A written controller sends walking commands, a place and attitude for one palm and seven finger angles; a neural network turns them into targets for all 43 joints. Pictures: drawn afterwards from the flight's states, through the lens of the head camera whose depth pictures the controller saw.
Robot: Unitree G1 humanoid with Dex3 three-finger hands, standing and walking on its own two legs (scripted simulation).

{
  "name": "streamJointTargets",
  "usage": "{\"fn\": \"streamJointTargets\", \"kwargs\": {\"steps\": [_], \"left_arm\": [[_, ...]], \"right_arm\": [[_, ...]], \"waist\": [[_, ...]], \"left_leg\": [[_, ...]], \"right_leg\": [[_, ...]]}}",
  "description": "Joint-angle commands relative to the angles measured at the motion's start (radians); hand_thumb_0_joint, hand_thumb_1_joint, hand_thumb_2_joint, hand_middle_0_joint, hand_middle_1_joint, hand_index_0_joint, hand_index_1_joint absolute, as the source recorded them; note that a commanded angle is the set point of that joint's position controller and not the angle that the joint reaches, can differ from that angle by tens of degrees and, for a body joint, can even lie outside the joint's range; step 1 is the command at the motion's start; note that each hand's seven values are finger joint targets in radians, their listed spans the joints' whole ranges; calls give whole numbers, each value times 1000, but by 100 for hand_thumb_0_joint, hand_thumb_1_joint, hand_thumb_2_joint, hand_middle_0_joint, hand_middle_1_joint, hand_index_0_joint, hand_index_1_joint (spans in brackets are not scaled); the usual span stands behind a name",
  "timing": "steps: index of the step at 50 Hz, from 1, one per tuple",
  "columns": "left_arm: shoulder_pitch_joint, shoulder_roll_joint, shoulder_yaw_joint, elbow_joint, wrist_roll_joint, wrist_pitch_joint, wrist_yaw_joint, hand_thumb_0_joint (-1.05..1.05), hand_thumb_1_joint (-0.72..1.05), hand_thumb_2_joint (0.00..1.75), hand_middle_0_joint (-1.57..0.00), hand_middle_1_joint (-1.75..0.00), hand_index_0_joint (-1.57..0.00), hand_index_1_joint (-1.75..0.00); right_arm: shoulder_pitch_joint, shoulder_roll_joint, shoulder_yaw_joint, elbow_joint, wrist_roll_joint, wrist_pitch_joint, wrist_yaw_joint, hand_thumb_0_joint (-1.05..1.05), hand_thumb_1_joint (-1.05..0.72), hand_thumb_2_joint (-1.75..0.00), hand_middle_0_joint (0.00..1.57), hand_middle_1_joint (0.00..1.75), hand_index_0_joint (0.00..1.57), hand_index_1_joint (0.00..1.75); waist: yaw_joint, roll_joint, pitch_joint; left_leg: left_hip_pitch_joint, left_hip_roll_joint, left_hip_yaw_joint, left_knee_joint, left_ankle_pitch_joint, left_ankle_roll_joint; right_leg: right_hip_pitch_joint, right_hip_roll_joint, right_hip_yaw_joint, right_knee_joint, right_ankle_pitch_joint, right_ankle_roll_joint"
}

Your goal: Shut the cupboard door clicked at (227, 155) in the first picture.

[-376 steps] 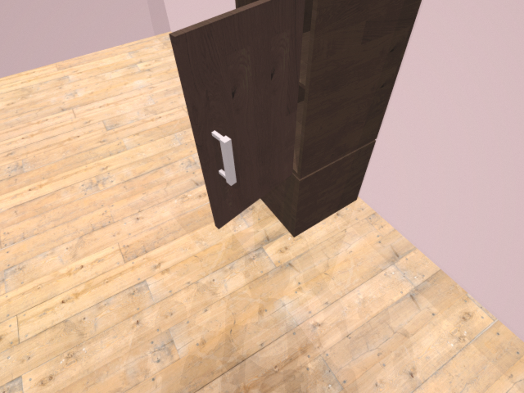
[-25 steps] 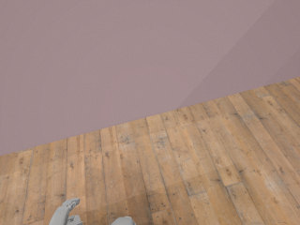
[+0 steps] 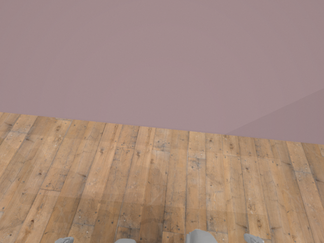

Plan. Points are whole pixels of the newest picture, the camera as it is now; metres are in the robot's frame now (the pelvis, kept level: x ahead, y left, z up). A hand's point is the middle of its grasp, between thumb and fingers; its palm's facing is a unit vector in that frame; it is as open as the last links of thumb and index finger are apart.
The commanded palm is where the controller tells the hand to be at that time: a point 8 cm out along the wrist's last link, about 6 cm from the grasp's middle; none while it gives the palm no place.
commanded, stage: walk to a spot facing it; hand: left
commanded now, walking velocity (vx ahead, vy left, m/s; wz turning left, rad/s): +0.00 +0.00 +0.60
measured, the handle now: out of the picture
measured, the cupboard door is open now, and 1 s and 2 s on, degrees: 100 100 100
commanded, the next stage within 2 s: none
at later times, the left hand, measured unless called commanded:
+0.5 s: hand out of the picture +0.03 +0.15 -0.16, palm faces +0.30 -0.93 -0.22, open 7.4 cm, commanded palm none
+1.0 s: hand out of the picture +0.12 +0.20 -0.14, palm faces +0.53 -0.80 -0.27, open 7.4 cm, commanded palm none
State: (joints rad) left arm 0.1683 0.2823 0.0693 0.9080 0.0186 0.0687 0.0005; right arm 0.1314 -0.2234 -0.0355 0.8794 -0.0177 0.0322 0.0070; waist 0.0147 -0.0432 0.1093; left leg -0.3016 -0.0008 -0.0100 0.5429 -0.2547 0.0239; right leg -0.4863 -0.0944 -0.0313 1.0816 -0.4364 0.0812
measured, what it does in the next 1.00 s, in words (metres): walks ahead, turning left: right foot, then left foot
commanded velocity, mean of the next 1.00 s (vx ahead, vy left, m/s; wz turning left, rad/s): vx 0.16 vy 0.00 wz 0.60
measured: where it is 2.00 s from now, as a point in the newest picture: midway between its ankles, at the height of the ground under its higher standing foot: (120, 193)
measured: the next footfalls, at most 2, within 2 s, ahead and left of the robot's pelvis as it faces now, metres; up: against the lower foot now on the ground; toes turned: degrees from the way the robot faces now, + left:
right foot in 0.20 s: +0.05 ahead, -0.17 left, +0.00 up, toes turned +5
left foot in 0.56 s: +0.03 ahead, +0.08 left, +0.00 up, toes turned +26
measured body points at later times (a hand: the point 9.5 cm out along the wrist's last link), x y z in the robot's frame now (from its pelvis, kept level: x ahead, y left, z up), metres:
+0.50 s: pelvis +0.02 -0.05 +0.00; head +0.09 -0.03 +0.45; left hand +0.01 +0.20 -0.15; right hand +0.20 -0.27 -0.14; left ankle -0.01 +0.07 -0.70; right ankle +0.01 -0.17 -0.74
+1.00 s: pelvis +0.13 -0.05 -0.01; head +0.17 -0.04 +0.44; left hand +0.10 +0.24 -0.12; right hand +0.29 -0.25 -0.16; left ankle +0.00 +0.05 -0.71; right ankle +0.21 -0.14 -0.74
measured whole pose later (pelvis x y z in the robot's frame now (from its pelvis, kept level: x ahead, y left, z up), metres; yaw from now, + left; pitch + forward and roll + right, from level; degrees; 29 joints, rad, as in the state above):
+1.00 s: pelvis +0.13 -0.05 -0.01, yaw +36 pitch +1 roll +0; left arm 0.12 0.25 0.05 0.86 0.03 -0.03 -0.04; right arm 0.28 -0.24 -0.06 0.98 -0.01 0.02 0.02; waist -0.03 0.03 0.06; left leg -0.32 0.00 -0.10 0.80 -0.50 -0.01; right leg -0.32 -0.06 -0.09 0.59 -0.28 0.01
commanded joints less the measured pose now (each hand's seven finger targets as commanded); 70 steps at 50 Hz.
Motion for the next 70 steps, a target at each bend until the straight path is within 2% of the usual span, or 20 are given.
{"fn": "streamJointTargets", "kwargs": {"steps": [1,8,10,11,15,22,26,27,28,30,34,45,46,48,52,55,63,67,68,70], "left_arm": [[-30,56,15,-101,-3,-29,2,0,90,90,-20,-30,-20,-30],[81,75,22,-91,-11,-54,13,0,90,90,-20,-30,-20,-30],[131,227,52,-90,14,-73,28,0,90,90,-20,-30,-20,-30],[114,216,40,-97,6,-72,32,0,90,90,-20,-30,-20,-30],[-26,88,5,-131,-4,-73,31,0,90,90,-20,-30,-20,-30],[135,152,29,-72,6,-78,31,0,90,90,-20,-30,-20,-30],[86,157,36,-74,-6,-76,20,0,90,90,-20,-30,-20,-30],[70,134,32,-86,-12,-76,13,0,90,90,-20,-30,-20,-30],[32,57,12,-130,-17,-72,1,0,90,90,-20,-30,-20,-30],[-102,72,10,-189,-3,-66,1,0,90,90,-20,-30,-20,-30],[-49,66,19,-107,8,-63,-26,0,90,90,-20,-30,-20,-30],[-21,69,17,-99,3,-87,-41,0,90,90,-20,-30,-20,-30],[57,96,29,-77,3,-95,-36,0,90,90,-20,-30,-20,-30],[262,269,67,-33,12,-107,-10,0,90,90,-20,-30,-20,-30],[83,96,20,-56,2,-125,1,0,90,90,-20,-30,-20,-30],[140,59,8,-20,2,-149,1,0,90,90,-20,-30,-20,-30],[258,67,-1,73,8,-158,5,0,90,90,-20,-30,-20,-30],[214,112,5,79,1,-154,-1,0,90,90,-20,-30,-20,-30],[197,108,2,71,-5,-153,-7,0,90,90,-20,-30,-20,-30],[149,23,-16,-11,-14,-145,-22,0,90,90,-20,-30,-20,-30]], "right_arm": [[32,-227,-71,-46,-7,-10,-18,0,-90,-90,20,30,20,30],[-22,-216,-85,-68,2,4,-12,0,-90,-90,20,30,20,30],[-31,-97,-69,-107,13,1,-2,0,-90,-90,20,30,20,30],[-39,-144,-75,-103,3,5,2,0,-90,-90,20,30,20,30],[4,-121,-70,-45,-1,28,20,0,-90,-90,20,30,20,30],[-102,-65,-35,-68,9,11,26,0,-90,-90,20,30,20,30],[14,-106,-44,-44,4,-3,21,0,-90,-90,20,30,20,30],[99,-167,-58,-26,-3,-12,16,0,-90,-90,20,30,20,30],[197,-289,-90,-14,-14,-20,9,0,-90,-90,20,30,20,30],[237,-313,-89,2,-10,-16,-7,0,-90,-90,20,30,20,30],[72,-216,-58,-37,-10,-44,-19,0,-90,-90,20,30,20,30],[58,-222,-76,-9,-5,-48,-8,0,-90,-90,20,30,20,30],[35,-194,-71,-15,2,-49,-7,0,-90,-90,20,30,20,30],[-11,-88,-46,-77,11,-63,2,0,-90,-90,20,30,20,30],[-24,-115,-59,-26,-13,-40,32,0,-90,-90,20,30,20,30],[-44,-57,-43,-22,-8,-32,47,0,-90,-90,20,30,20,30],[-191,-15,-7,-65,-7,-41,65,0,-90,-90,20,30,20,30],[28,-66,-19,-8,-16,-58,38,0,-90,-90,20,30,20,30],[178,-124,-36,32,-22,-60,28,0,-90,-90,20,30,20,30],[382,-322,-82,65,-13,-69,-5,0,-90,-90,20,30,20,30]], "waist": [[-38,197,-140],[22,174,-172],[57,-278,-163],[46,-221,-155],[-36,-225,-83],[42,-144,-167],[-33,-131,-202],[-84,4,-256],[-138,330,-277],[-145,206,-201],[-45,228,-106],[2,199,-117],[46,126,-137],[148,-364,-210],[15,-164,-44],[10,-127,-50],[37,-103,-52],[-87,-115,-158],[-161,-70,-238],[-219,239,-425]], "left_leg": [[88,212,-251,-215,169,121],[-84,134,-297,-74,165,65],[-351,-90,-22,345,-325,-73],[-312,-25,-66,554,-371,-61],[-312,31,-10,672,-171,-96],[-188,6,114,231,-190,-93],[76,-18,136,-38,16,-53],[280,64,28,-94,152,-4],[438,365,-402,-146,375,159],[337,440,-464,-214,106,258],[120,244,-320,-281,-106,133],[-29,148,-279,-179,-139,96],[-154,97,-243,-74,-155,66],[-493,-44,2,462,-424,-30],[-432,116,-33,677,-94,-49],[-435,103,32,570,-19,-70],[-353,62,143,212,37,-28],[53,-65,247,80,-2,44],[307,-22,196,31,39,72],[670,436,-534,-140,273,271]], "right_leg": [[12,23,15,-128,13,4],[373,77,-8,-612,176,-19],[505,-359,424,-846,231,-175],[375,-410,399,-829,319,-239],[338,-210,64,-762,525,-181],[538,-254,-22,-620,882,-189],[400,-234,-105,-455,795,-113],[233,-198,-139,-293,594,-61],[-103,-28,-170,-33,-147,17],[-223,-43,12,112,-207,-7],[-136,-29,35,63,38,-8],[268,83,-62,-521,149,10],[457,63,-31,-624,159,2],[713,-418,505,-905,-182,-153],[397,-316,184,-921,8,-145],[475,-262,-29,-882,426,-138],[596,-263,-191,-813,765,-139],[484,-243,-274,-513,1097,-116],[333,-232,-273,-289,950,-89],[-174,4,-122,295,-114,-19]]}}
